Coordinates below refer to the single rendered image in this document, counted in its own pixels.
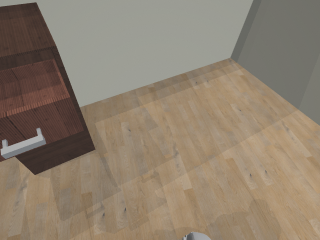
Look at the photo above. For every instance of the handle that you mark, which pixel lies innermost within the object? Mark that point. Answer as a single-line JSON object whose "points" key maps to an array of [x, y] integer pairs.
{"points": [[23, 146]]}

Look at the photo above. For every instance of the drawer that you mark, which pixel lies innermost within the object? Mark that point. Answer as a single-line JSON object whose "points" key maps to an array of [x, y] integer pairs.
{"points": [[35, 96]]}

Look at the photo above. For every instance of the cabinet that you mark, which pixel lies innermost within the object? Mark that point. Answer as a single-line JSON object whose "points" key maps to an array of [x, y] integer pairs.
{"points": [[25, 39]]}

